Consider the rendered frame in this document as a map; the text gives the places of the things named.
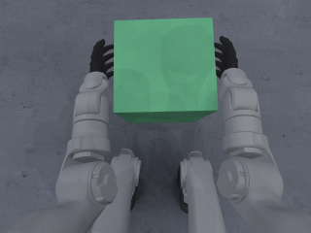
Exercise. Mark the right robot forearm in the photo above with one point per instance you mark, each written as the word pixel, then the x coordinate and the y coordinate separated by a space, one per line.
pixel 242 119

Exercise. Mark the robot right upper arm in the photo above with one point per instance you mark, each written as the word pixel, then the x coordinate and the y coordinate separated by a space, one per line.
pixel 254 188

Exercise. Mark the robot right hand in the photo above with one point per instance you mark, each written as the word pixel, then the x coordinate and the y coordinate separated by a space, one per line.
pixel 227 56

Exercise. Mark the left robot forearm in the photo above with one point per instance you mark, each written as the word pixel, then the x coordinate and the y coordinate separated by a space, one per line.
pixel 90 122

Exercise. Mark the robot left upper arm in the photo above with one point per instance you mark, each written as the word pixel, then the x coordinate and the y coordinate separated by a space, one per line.
pixel 82 193

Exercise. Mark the robot left shin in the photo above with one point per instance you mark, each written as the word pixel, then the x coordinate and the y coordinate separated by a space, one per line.
pixel 116 158

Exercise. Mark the right robot thigh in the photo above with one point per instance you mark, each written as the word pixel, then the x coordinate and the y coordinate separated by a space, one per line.
pixel 205 214

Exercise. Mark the robot left hand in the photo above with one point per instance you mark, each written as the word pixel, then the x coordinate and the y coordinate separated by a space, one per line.
pixel 97 63

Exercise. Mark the carton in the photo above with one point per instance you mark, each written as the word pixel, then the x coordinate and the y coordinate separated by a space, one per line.
pixel 164 70

